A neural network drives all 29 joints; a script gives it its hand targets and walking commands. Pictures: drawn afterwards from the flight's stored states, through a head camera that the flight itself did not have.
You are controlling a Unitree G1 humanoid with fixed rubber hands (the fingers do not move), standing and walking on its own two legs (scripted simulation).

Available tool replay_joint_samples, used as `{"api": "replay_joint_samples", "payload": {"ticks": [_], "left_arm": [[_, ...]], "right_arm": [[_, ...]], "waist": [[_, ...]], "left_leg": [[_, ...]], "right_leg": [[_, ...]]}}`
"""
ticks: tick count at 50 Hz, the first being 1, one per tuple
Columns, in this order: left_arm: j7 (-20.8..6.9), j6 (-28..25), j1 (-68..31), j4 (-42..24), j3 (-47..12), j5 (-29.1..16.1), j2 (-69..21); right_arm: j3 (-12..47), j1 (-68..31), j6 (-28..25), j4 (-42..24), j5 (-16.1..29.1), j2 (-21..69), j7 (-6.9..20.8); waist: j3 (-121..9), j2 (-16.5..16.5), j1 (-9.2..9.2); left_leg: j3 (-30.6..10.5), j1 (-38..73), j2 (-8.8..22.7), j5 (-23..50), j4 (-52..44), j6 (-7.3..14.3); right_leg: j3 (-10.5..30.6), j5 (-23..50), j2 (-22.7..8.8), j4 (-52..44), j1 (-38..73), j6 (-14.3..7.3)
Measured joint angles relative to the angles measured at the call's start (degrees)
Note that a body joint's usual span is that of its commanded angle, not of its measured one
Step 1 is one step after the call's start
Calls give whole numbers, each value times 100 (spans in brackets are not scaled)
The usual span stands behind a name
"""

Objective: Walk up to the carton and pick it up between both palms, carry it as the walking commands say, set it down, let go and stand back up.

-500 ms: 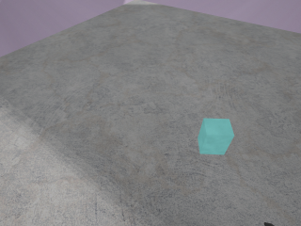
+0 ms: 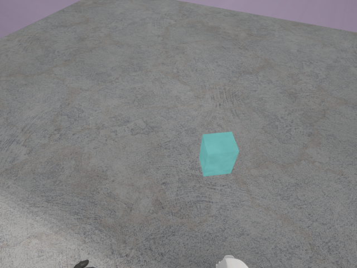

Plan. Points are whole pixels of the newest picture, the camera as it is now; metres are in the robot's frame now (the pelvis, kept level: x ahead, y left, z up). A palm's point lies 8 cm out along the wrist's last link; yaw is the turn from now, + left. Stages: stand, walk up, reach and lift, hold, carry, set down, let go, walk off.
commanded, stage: walk up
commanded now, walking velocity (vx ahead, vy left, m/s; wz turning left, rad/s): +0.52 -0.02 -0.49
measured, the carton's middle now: (217, 154) +0.85 -0.24 -0.65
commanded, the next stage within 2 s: none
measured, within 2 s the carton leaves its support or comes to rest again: neither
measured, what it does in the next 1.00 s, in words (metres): walks ahead, turning right: right foot, then left foot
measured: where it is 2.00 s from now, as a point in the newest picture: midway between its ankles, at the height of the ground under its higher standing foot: outside the picture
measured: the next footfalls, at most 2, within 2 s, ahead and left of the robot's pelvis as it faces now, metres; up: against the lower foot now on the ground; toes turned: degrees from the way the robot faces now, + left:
right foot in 0.10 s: +0.15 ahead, -0.19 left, +0.00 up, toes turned -11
left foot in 0.60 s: +0.47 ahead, +0.02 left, +0.00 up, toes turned -4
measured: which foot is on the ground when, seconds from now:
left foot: down 0.00-0.10, up 0.12-0.58, down 0.60-1.00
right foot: up 0.00-0.08, down 0.10-0.62, up 0.64-1.00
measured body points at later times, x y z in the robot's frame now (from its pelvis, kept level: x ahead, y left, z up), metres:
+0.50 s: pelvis +0.22 -0.08 +0.00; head +0.26 -0.10 +0.45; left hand +0.20 +0.18 -0.13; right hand +0.35 -0.32 -0.14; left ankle +0.40 +0.03 -0.69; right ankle +0.11 -0.18 -0.74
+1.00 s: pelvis +0.33 -0.09 +0.00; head +0.38 -0.07 +0.44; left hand +0.50 +0.14 -0.16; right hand +0.29 -0.37 -0.13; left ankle +0.43 +0.02 -0.74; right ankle +0.30 -0.25 -0.67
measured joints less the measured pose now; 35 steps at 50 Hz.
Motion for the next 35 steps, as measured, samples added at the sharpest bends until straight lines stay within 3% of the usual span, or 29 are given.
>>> {"api": "replay_joint_samples", "payload": {"ticks": [4, 6, 8, 11, 20, 28, 30, 32, 35], "left_arm": [[112, -188, 28, -125, -20, 13, -142], [229, -376, 81, -109, 91, 63, -126], [342, -456, 277, 29, 108, 46, -246], [445, -499, 666, 273, 71, -2, -426], [648, -645, 1574, 630, 43, -39, -661], [746, -531, 1877, 729, 63, 75, -647], [750, -504, 1950, 792, 90, 30, -604], [756, -467, 1793, 857, 104, -10, -523], [741, -387, 1332, 818, 145, -49, -424]], "right_arm": [[-4, 185, 30, -21, -12, 39, 124], [29, 193, 61, -48, -28, 69, 149], [83, -48, 110, -129, -40, 69, 147], [70, -471, 69, -294, -11, 195, 148], [119, -1284, 312, -568, 80, 581, 209], [272, -1620, 342, -702, 148, 664, 189], [255, -1560, 186, -704, 161, 643, 147], [170, -1443, 26, -642, 132, 637, 68], [161, -1086, 28, -527, 172, 598, -5]], "waist": [[-1, 133, -94], [-2, 82, -65], [69, 163, -32], [129, 278, 81], [150, 239, 537], [64, 83, 558], [7, 53, 516], [71, -85, 416], [154, -223, 323]], "left_leg": [[222, 183, 359, -566, 507, -214], [-59, -351, 435, -1149, 2038, 32], [-686, -1172, 116, -1358, 3961, 249], [-726, -2145, -153, -715, 5025, 390], [-362, -3426, -452, 610, 3640, 241], [-150, -2962, -652, 868, 1809, 264], [-84, -2460, -656, 853, 1245, 342], [6, -2459, -690, 974, 1516, 679], [108, -2228, -680, 636, 1475, 861]], "right_leg": [[-448, -320, 48, -953, 622, -201], [-469, -42, 118, -967, 732, -382], [-394, -283, 220, -553, 689, -516], [-310, -301, 355, -1112, 1220, -534], [99, -113, 400, -2715, 2656, -543], [285, -671, 274, -2932, 3361, -288], [356, -1078, 276, -2412, 3314, -251], [485, -1599, 278, -880, 2738, -385], [597, -1453, 412, 1063, 1623, -455]]}}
